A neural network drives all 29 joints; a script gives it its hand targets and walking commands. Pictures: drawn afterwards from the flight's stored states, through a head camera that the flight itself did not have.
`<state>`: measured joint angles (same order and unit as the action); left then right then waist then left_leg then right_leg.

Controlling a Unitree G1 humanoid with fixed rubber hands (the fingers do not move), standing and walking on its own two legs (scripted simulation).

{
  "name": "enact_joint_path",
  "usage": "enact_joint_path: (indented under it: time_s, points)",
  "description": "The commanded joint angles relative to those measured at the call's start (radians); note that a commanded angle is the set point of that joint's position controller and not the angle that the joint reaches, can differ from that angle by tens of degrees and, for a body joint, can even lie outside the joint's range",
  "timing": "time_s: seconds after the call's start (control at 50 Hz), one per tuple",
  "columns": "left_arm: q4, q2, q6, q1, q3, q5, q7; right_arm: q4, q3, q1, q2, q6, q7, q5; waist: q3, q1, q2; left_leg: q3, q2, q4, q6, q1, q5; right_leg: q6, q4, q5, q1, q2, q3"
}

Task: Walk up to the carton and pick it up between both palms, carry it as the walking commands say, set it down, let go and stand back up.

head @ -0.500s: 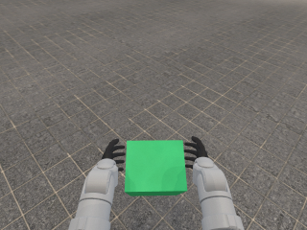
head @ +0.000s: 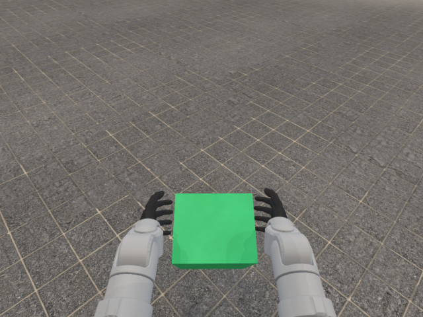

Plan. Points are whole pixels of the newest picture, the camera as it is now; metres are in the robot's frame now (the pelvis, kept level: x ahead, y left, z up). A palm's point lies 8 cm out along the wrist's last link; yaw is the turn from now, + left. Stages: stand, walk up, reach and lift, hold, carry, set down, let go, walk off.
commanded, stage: carry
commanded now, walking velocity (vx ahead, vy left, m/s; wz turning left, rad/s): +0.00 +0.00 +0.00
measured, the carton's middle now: (212, 235) +0.35 -0.01 -0.08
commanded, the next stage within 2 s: hold in 0.48 s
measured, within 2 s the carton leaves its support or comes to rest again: neither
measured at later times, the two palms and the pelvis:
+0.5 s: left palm (153, 222) +0.31 +0.11 +0.04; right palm (280, 223) +0.31 -0.14 +0.04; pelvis +0.00 +0.00 +0.00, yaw -1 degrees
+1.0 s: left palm (161, 228) +0.30 +0.10 +0.03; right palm (294, 221) +0.31 -0.16 +0.05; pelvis +0.02 -0.04 +0.00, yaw -6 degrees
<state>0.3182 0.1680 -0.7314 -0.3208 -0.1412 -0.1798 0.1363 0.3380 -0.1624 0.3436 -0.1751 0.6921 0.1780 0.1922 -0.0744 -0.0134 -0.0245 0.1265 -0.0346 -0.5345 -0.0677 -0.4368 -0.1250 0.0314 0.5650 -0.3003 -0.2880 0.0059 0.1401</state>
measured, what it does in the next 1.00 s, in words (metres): stands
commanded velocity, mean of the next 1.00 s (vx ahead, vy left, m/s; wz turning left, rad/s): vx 0.00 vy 0.00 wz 0.00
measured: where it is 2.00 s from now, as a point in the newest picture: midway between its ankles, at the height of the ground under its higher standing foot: outside the picture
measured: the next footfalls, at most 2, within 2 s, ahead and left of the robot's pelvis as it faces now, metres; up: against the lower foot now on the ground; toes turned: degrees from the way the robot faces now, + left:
none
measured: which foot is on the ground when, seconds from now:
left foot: down 0.00-1.00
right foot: down 0.00-1.00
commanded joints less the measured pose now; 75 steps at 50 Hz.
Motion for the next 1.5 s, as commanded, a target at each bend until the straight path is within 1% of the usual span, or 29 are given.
enact_joint_path:
  time_s: [0.0, 0.08, 0.12, 0.18, 0.22, 0.28, 0.46, 0.48, 0.5, 0.56, 0.6, 0.64, 0.74, 0.78, 0.82, 0.9, 0.92, 1.0, 1.02, 1.04, 1.1, 1.12, 1.16, 1.18, 1.2, 1.24, 1.3, 1.38, 1.48]
  points:
    - [-0.121, 1.094, 0.080, -0.625, 0.596, 0.291, -0.278, -0.082, 0.599, 0.524, -1.086, -0.036, -0.322, -0.270, -0.342, 0.000, -0.006, -0.187, -0.105, 0.096, -0.010, 0.203, -0.062, 0.080, -0.140, -0.006, 0.007, 0.143, -0.197]
    - [-0.169, 1.083, 0.080, -0.681, 0.606, 0.307, -0.281, -0.067, 0.609, 0.541, -1.113, -0.032, -0.312, -0.282, -0.337, -0.004, 0.012, -0.183, -0.118, 0.069, -0.006, 0.178, 0.050, 0.065, -0.120, 0.170, 0.078, 0.128, -0.192]
    - [-0.123, 1.061, 0.075, -0.647, 0.577, 0.306, -0.277, -0.069, 0.611, 0.522, -1.087, -0.019, -0.312, -0.274, -0.352, -0.007, 0.059, -0.176, -0.116, 0.104, 0.005, 0.199, -0.051, 0.068, -0.132, 0.055, 0.052, 0.110, -0.178]
    - [-0.204, 1.064, 0.066, -0.713, 0.619, 0.307, -0.266, -0.041, 0.557, 0.496, -1.081, -0.020, -0.312, -0.273, -0.355, -0.005, -0.085, -0.190, -0.123, 0.142, 0.002, 0.219, -0.086, 0.069, -0.126, -0.123, 0.010, 0.099, -0.184]
    - [-0.209, 1.066, 0.074, -0.665, 0.602, 0.311, -0.268, -0.103, 0.609, 0.523, -1.084, -0.022, -0.314, -0.295, -0.347, 0.000, 0.010, -0.210, -0.140, 0.141, -0.002, 0.214, -0.081, 0.070, -0.126, -0.113, 0.005, 0.095, -0.197]
    - [-0.156, 1.056, 0.057, -0.659, 0.593, 0.289, -0.265, -0.055, 0.551, 0.482, -1.039, -0.014, -0.307, -0.251, -0.359, -0.004, -0.063, -0.228, -0.152, 0.162, -0.007, 0.218, -0.004, 0.067, -0.087, -0.076, 0.020, 0.080, -0.171]
    - [-0.212, 1.068, 0.053, -0.613, 0.616, 0.313, -0.267, -0.178, 0.588, 0.499, -1.035, -0.022, -0.293, -0.283, -0.357, -0.005, -0.020, -0.174, -0.121, 0.097, 0.006, 0.224, -0.014, 0.065, -0.118, 0.019, 0.029, 0.108, -0.194]
    - [-0.135, 1.098, 0.076, -0.447, 0.548, 0.249, -0.261, -0.123, 0.534, 0.383, -1.060, -0.066, -0.316, -0.224, -0.399, 0.073, 0.107, -0.411, 0.035, 0.018, 0.046, 0.721, 0.162, 0.059, -0.121, 0.221, -0.105, -0.021, -0.361]
    - [-0.194, 1.136, 0.072, -0.466, 0.576, 0.262, -0.249, -0.152, 0.549, 0.399, -1.045, -0.068, -0.325, -0.241, -0.349, 0.063, 0.041, -0.404, 0.022, 0.018, 0.050, 0.792, 0.224, 0.074, -0.107, 0.246, -0.143, -0.036, -0.375]
    - [-0.291, 1.070, 0.085, -0.524, 0.576, 0.289, -0.235, -0.245, 0.618, 0.555, -1.009, -0.087, -0.338, -0.314, -0.397, 0.132, 0.112, -0.369, 0.049, 0.018, 0.061, 0.756, 0.296, 0.052, -0.117, 0.271, -0.058, -0.038, -0.348]
    - [-0.276, 1.067, 0.050, -0.528, 0.553, 0.278, -0.212, -0.110, 0.577, 0.524, -0.995, -0.062, -0.353, -0.275, -0.271, 0.139, 0.015, -0.322, 0.070, 0.016, 0.089, 0.708, 0.171, 0.059, -0.143, 0.130, -0.125, -0.033, -0.329]
    - [-0.215, 1.033, 0.051, -0.545, 0.573, 0.286, -0.242, -0.106, 0.518, 0.494, -1.000, -0.070, -0.329, -0.249, -0.286, 0.067, 0.077, -0.310, 0.068, -0.003, 0.068, 0.760, 0.162, 0.046, -0.156, 0.144, -0.148, -0.011, -0.339]
    - [-0.164, 1.003, 0.037, -0.576, 0.525, 0.261, -0.268, 0.106, 0.355, 0.393, -0.984, -0.046, -0.321, -0.181, -0.093, 0.010, -0.037, -0.235, 0.082, 0.063, 0.101, 0.743, 0.072, 0.054, -0.205, 0.105, -0.120, -0.006, -0.297]
    - [-0.153, 1.031, 0.035, -0.539, 0.458, 0.237, -0.257, 0.076, 0.416, 0.497, -1.012, -0.067, -0.335, -0.235, -0.077, 0.099, 0.035, -0.230, 0.091, 0.061, 0.106, 0.750, 0.093, 0.055, -0.221, 0.098, -0.123, -0.008, -0.305]
    - [-0.093, 1.031, 0.042, -0.564, 0.457, 0.266, -0.286, 0.048, 0.379, 0.523, -1.016, -0.074, -0.316, -0.215, -0.130, 0.035, 0.060, -0.224, 0.095, 0.056, 0.097, 0.727, 0.086, 0.042, -0.225, 0.117, -0.070, -0.017, -0.297]
    - [-0.064, 0.953, 0.050, -0.567, 0.348, 0.221, -0.290, 0.190, 0.321, 0.520, -1.015, -0.081, -0.304, -0.202, 0.022, 0.076, 0.090, -0.175, 0.117, 0.066, 0.098, 0.819, 0.007, 0.070, -0.296, -0.033, -0.177, 0.025, -0.312]
    - [-0.033, 0.950, 0.057, -0.541, 0.285, 0.224, -0.292, 0.158, 0.376, 0.601, -1.011, -0.108, -0.302, -0.231, 0.031, 0.158, 0.114, -0.169, 0.111, 0.050, 0.101, 0.769, -0.048, 0.074, -0.307, -0.127, -0.186, 0.053, -0.347]
    - [-0.117, 0.894, 0.082, -0.756, 0.347, 0.258, -0.326, 0.170, 0.328, 0.690, -1.018, -0.153, -0.300, -0.225, -0.025, 0.082, 0.041, -0.189, 0.129, 0.040, 0.128, 0.828, -0.081, 0.101, -0.324, -0.176, -0.253, 0.071, -0.337]
    - [-0.069, 0.935, 0.088, -0.704, 0.385, 0.277, -0.329, 0.143, 0.299, 0.671, -0.995, -0.177, -0.282, -0.203, -0.130, 0.035, 0.013, -0.195, 0.117, 0.037, 0.134, 0.849, -0.020, 0.089, -0.301, -0.087, -0.216, 0.057, -0.311]
    - [-0.126, 0.918, 0.078, -0.653, 0.368, 0.258, -0.304, 0.190, 0.365, 0.588, -1.012, -0.159, -0.298, -0.227, -0.067, 0.116, -0.006, -0.194, 0.113, 0.063, 0.132, 0.777, -0.019, 0.072, -0.284, -0.052, -0.141, 0.048, -0.312]
    - [-0.117, 0.905, 0.076, -0.553, 0.408, 0.207, -0.304, 0.231, 0.298, 0.460, -0.983, -0.146, -0.291, -0.170, -0.060, 0.054, -0.064, -0.201, 0.124, 0.095, 0.133, 0.758, 0.064, 0.065, -0.290, 0.016, -0.132, 0.030, -0.294]
    - [-0.216, 0.994, 0.084, -0.573, 0.604, 0.233, -0.308, -0.022, 0.474, 0.443, -1.131, -0.156, -0.290, -0.203, -0.207, -0.006, -0.060, -0.226, 0.089, 0.046, 0.058, 0.662, 0.388, 0.024, -0.195, 0.436, 0.080, -0.023, -0.300]
    - [-0.189, 0.930, 0.091, -0.399, 0.543, 0.206, -0.312, -0.010, 0.544, 0.338, -1.144, -0.136, -0.285, -0.239, -0.253, 0.104, -0.038, -0.250, 0.068, 0.064, 0.055, 0.584, 0.457, -0.003, -0.156, 0.698, 0.188, 0.003, -0.345]
    - [-0.179, 0.898, 0.083, -0.369, 0.540, 0.202, -0.314, 0.011, 0.523, 0.265, -1.159, -0.125, -0.282, -0.234, -0.236, 0.094, -0.035, -0.248, 0.075, 0.077, 0.048, 0.546, 0.450, -0.008, -0.148, 0.748, 0.232, -0.003, -0.339]
    - [-0.121, 0.860, 0.074, -0.330, 0.447, 0.147, -0.301, 0.122, 0.483, 0.236, -1.163, -0.103, -0.287, -0.214, -0.160, 0.169, -0.027, -0.228, 0.076, 0.088, 0.042, 0.518, 0.326, -0.012, -0.170, 0.526, 0.187, -0.014, -0.344]
    - [-0.209, 0.876, 0.105, -0.331, 0.495, 0.180, -0.319, 0.016, 0.545, 0.277, -1.153, -0.119, -0.304, -0.241, -0.169, 0.169, 0.014, -0.221, 0.086, 0.085, 0.034, 0.513, 0.351, -0.017, -0.172, 0.531, 0.198, -0.030, -0.330]
    - [-0.220, 0.897, 0.126, -0.372, 0.496, 0.205, -0.323, 0.018, 0.503, 0.258, -1.133, -0.137, -0.294, -0.183, -0.151, 0.088, 0.093, -0.232, 0.084, 0.071, 0.035, 0.526, 0.308, -0.014, -0.166, 0.457, 0.121, -0.036, -0.317]
    - [-0.180, 0.902, 0.166, -0.427, 0.454, 0.178, -0.316, 0.027, 0.497, 0.403, -1.096, -0.206, -0.304, -0.183, -0.194, 0.137, 0.021, -0.205, 0.098, 0.021, 0.050, 0.508, 0.252, 0.006, -0.146, 0.324, 0.027, -0.047, -0.317]
    - [-0.037, 0.920, 0.227, -0.540, 0.408, 0.164, -0.322, 0.111, 0.424, 0.515, -1.102, -0.273, -0.291, -0.141, -0.221, 0.066, 0.046, -0.215, 0.097, -0.028, 0.039, 0.422, 0.122, 0.021, -0.114, 0.174, -0.064, -0.040, -0.313]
